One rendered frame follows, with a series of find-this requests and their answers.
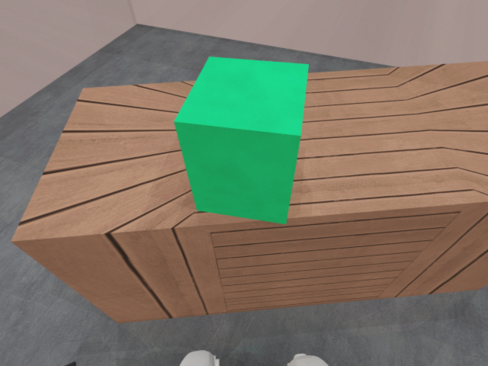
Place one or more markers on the robot left thigh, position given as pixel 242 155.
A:
pixel 200 358

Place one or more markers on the carton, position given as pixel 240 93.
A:
pixel 239 131

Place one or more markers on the pedestal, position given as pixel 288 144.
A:
pixel 389 199

